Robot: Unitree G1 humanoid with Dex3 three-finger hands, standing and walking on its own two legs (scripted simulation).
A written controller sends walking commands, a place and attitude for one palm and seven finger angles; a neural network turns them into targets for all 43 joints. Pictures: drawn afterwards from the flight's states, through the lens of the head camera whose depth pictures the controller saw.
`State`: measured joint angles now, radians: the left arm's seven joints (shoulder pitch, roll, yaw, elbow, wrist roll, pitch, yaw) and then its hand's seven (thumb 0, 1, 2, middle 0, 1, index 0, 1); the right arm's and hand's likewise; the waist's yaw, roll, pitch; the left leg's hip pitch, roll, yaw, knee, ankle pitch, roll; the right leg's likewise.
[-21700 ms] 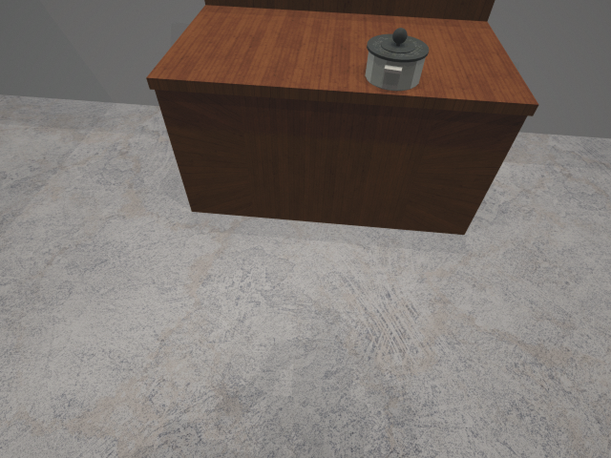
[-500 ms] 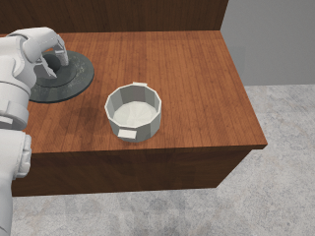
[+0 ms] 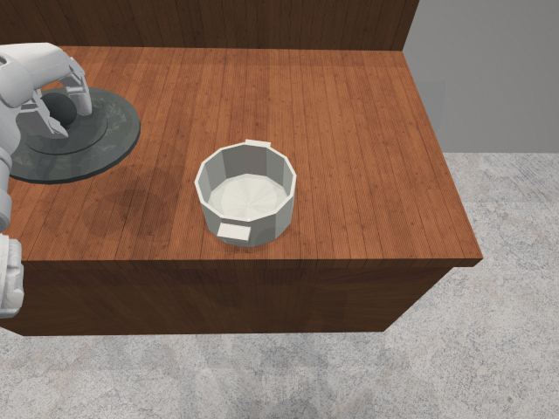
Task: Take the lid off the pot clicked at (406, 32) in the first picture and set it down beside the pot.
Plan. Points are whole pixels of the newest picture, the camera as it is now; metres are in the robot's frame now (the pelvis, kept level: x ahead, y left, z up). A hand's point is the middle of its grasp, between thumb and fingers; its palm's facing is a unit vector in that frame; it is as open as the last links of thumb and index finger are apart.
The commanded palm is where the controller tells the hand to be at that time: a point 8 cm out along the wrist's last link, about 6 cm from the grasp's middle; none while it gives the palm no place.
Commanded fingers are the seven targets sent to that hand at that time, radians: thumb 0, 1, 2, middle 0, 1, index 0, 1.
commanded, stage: lower the lid onto the table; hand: left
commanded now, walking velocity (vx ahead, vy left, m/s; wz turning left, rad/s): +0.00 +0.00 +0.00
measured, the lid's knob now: (57, 110) +0.49 +0.30 +0.16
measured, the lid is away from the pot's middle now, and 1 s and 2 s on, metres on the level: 0.25 0.23 0.24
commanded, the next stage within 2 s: none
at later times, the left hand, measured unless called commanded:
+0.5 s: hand (67, 113) +0.49 +0.29 +0.15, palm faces -0.37 -0.07 -0.93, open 7.1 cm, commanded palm +0.50 +0.29 +0.22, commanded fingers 0.00 0.76 0.80 -1.03 -1.11 -0.90 -1.07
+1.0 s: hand (80, 140) +0.47 +0.28 +0.12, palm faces -0.41 -0.05 -0.91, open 7.1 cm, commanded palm +0.50 +0.28 +0.19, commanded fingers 0.00 0.76 0.80 -1.03 -1.11 -0.90 -1.07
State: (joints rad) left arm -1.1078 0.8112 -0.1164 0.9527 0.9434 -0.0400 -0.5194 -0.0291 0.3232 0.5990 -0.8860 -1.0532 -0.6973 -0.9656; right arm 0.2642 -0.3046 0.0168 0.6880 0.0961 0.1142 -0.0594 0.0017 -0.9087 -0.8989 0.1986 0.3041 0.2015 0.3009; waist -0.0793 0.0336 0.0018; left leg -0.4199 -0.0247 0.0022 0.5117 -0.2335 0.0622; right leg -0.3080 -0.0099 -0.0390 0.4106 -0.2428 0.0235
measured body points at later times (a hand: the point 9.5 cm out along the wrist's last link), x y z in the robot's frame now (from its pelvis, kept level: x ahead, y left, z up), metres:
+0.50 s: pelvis +0.00 +0.01 +0.00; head +0.08 +0.01 +0.44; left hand +0.50 +0.29 +0.20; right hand +0.04 -0.27 -0.13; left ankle +0.01 +0.08 -0.74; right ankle -0.03 -0.14 -0.74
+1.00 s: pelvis +0.00 +0.00 +0.00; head +0.08 +0.00 +0.44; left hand +0.49 +0.28 +0.17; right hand +0.05 -0.29 -0.12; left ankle +0.01 +0.08 -0.74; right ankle -0.03 -0.14 -0.74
